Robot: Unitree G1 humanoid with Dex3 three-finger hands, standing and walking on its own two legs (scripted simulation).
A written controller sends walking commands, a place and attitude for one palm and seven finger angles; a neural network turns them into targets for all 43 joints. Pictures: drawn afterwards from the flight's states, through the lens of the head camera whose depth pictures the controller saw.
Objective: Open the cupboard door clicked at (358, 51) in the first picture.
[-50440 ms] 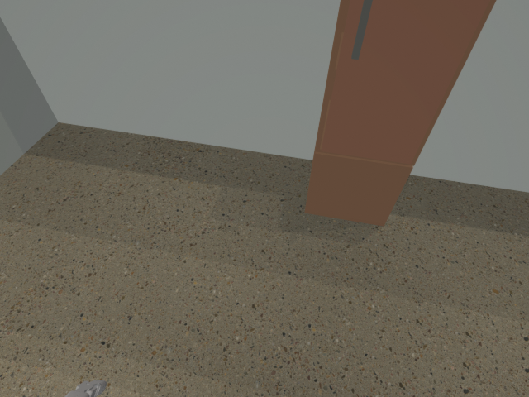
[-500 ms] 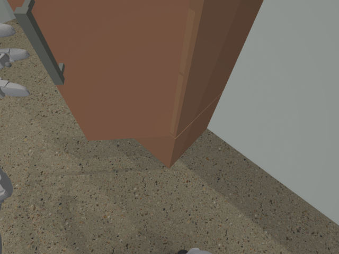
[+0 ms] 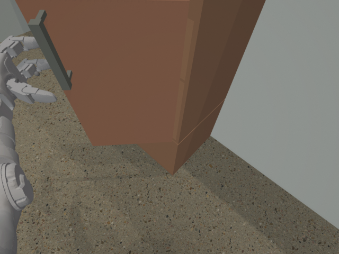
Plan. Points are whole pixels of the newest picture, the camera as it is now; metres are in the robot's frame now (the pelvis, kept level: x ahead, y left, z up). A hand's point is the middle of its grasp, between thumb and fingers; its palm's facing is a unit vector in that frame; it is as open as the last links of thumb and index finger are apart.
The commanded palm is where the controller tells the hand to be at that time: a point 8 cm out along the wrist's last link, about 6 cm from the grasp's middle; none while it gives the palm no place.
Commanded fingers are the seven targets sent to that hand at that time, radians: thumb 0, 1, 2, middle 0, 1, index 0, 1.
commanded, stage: slide the fingers in behind the handle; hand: left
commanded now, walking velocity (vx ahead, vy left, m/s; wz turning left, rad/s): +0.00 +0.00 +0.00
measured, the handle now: (55, 54) +0.54 +0.25 +0.16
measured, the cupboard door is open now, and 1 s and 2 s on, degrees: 47 47 47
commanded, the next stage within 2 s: move the hooked fingers beside the handle in 0.88 s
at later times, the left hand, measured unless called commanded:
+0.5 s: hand (42, 76) +0.46 +0.25 +0.16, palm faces +0.08 -1.00 -0.01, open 14.3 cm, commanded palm +0.44 +0.27 +0.15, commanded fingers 0.00 -0.50 0.30 -0.30 -1.20 -0.30 -1.20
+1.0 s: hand (42, 76) +0.46 +0.25 +0.16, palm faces +0.08 -1.00 -0.01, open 14.4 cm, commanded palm +0.44 +0.28 +0.15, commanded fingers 0.00 -0.50 0.30 -0.30 -1.20 -0.30 -1.20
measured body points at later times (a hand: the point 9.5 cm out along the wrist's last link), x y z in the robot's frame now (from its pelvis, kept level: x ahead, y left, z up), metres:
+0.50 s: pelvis -0.01 +0.00 +0.00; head +0.06 +0.01 +0.45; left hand +0.45 +0.31 +0.16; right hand +0.03 -0.27 -0.11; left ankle -0.04 +0.09 -0.72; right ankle +0.01 -0.12 -0.72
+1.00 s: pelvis -0.01 +0.00 +0.00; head +0.06 +0.01 +0.44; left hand +0.45 +0.31 +0.16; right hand +0.04 -0.27 -0.12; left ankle -0.04 +0.09 -0.72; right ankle +0.01 -0.12 -0.72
